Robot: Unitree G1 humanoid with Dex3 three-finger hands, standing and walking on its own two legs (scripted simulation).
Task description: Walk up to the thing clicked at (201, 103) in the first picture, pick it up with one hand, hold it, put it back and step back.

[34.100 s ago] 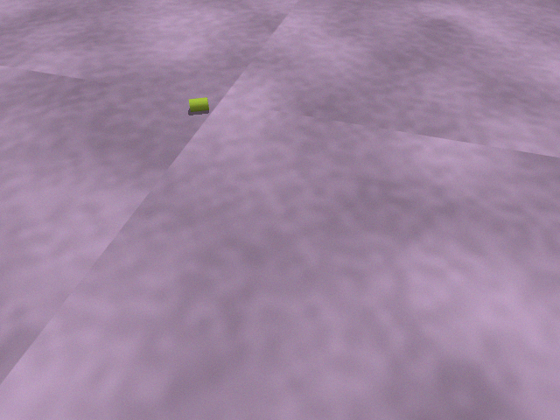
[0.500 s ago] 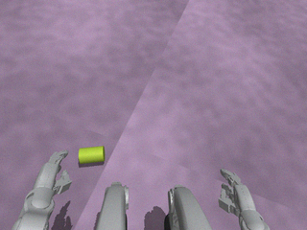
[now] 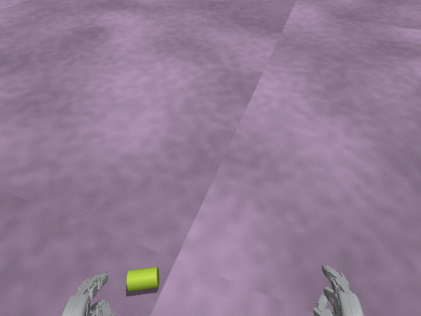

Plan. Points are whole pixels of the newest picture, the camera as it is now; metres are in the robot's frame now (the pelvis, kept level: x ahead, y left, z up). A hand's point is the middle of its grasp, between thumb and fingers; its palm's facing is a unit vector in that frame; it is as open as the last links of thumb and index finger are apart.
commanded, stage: home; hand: left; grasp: from above
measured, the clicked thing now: (143, 278) +0.43 +0.26 -0.67
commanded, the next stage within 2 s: stand in 1.98 s
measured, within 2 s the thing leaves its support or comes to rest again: neither
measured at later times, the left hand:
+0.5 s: hand out of the picture +0.15 +0.18 -0.05, palm faces +0.05 -0.98 -0.20, open 7.4 cm
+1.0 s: hand out of the picture +0.15 +0.18 -0.05, palm faces +0.04 -0.98 -0.19, open 7.4 cm
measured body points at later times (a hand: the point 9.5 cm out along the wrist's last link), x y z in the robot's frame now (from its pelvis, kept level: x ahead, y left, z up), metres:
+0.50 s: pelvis -0.01 +0.00 +0.00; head +0.01 +0.01 +0.45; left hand +0.15 +0.23 -0.03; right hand +0.16 -0.24 -0.06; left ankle +0.01 +0.12 -0.68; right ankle -0.02 -0.13 -0.68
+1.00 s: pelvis -0.01 +0.00 +0.00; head +0.01 +0.01 +0.45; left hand +0.15 +0.23 -0.03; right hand +0.15 -0.24 -0.06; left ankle +0.01 +0.12 -0.68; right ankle -0.02 -0.13 -0.68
